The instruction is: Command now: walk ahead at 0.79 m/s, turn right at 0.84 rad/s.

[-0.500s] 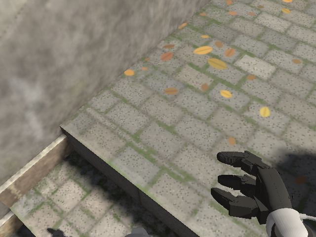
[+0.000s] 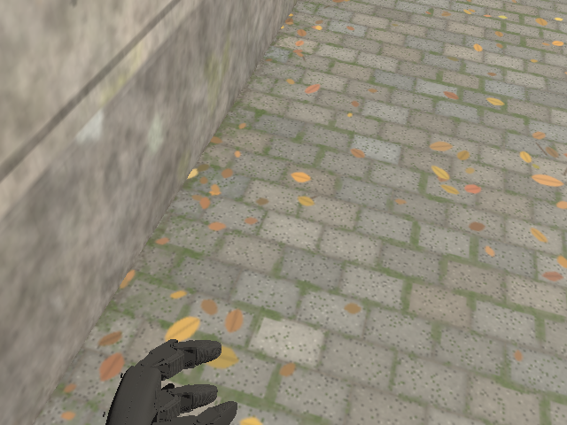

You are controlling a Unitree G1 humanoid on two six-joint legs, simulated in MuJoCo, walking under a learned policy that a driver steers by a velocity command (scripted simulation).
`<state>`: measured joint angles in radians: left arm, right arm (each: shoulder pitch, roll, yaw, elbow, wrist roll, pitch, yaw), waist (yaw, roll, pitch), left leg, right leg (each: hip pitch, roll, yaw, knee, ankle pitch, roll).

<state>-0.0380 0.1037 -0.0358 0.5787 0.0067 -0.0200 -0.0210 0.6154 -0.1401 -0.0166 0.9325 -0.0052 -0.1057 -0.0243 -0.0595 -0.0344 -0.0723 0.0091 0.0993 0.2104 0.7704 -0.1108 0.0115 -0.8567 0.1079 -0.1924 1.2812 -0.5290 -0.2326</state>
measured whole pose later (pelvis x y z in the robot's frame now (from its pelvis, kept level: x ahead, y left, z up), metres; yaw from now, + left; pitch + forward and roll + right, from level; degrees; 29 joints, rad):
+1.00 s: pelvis +0.37 +0.03 +0.13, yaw -37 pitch +1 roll +1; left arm 0.10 0.19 0.05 0.57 -0.01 0.02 -0.01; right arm 0.24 -0.18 -0.02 0.80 -0.04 0.02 -0.03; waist -0.02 -0.03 0.02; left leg -0.30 0.02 0.01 0.59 -0.30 -0.02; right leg -0.41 0.03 -0.01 0.60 -0.20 -0.05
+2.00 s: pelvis +0.38 +0.05 +0.11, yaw -19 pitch +0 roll -3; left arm 0.08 0.25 0.09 0.64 -0.02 0.01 0.04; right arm 0.30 -0.26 -0.08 0.69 -0.01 0.03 -0.02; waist -0.04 -0.04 0.01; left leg -0.36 0.07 0.02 0.78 -0.46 0.02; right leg -0.44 -0.10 -0.20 0.85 -0.44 0.03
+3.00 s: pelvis +0.52 +0.00 +0.13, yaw -31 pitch +3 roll -1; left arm 0.05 0.27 0.08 0.57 -0.05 0.02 -0.03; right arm 0.30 -0.31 -0.08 0.77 0.00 0.01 -0.09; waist -0.05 -0.02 0.05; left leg -0.05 0.09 0.24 0.42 -0.40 -0.02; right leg -0.66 -0.03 -0.06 0.84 -0.16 0.04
